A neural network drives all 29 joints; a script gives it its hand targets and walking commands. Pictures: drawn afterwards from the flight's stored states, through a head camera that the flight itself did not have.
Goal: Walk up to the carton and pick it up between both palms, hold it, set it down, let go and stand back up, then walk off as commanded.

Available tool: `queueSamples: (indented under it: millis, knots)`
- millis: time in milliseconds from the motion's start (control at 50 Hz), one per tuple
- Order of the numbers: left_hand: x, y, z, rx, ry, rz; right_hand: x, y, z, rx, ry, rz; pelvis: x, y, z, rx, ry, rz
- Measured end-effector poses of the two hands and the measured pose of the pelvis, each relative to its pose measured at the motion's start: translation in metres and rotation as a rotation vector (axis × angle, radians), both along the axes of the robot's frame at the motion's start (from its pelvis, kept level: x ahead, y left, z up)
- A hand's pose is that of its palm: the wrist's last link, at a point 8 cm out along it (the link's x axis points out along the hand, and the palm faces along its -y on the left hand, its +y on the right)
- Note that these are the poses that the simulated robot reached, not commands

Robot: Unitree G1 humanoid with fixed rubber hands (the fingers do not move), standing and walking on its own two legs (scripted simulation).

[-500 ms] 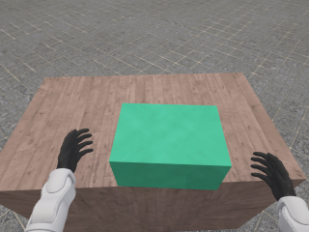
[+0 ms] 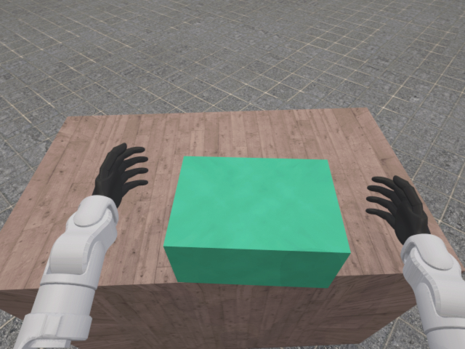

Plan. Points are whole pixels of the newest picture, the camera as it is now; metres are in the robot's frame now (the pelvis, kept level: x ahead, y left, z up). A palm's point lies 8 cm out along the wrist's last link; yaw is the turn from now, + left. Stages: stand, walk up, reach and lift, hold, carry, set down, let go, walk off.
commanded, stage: reach and lift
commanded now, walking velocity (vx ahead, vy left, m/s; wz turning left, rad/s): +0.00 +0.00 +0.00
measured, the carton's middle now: (253, 220) +0.36 +0.00 -0.02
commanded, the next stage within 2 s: none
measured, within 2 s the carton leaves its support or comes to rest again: neither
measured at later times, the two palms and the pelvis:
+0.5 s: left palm (118, 140) +0.39 +0.24 +0.16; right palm (397, 172) +0.38 -0.24 +0.11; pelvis +0.01 +0.00 +0.00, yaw +0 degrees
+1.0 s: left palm (141, 191) +0.38 +0.22 +0.04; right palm (396, 207) +0.37 -0.27 +0.04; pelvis +0.00 -0.01 +0.00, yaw +0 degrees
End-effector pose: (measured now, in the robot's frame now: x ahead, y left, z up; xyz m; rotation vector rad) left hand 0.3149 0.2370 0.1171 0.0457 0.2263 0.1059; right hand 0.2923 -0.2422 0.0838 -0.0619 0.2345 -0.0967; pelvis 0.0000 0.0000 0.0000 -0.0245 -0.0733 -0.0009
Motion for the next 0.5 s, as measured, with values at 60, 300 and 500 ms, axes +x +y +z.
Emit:
queueSamples:
  millis: [60,300,500]
  knots:
    - [0.01,-0.003,0.016,0.004,-0.023,-0.013,0.01,-0.001,0.002,0.005,0.02,-0.004,-0.001,0.0,0.0,0.0,-0.002,0.0]
    - [0.055,-0.003,0.031,0.008,0.023,-0.012,0.06,0.003,0.021,0.012,0.02,0.001,0.003,0.0,0.0,0.0,0.032,-0.001]
    - [0.078,-0.001,0.041,0.017,0.025,-0.011,0.089,0.002,0.031,0.011,0.02,-0.01,0.006,0.0,0.0,0.0,0.057,-0.001]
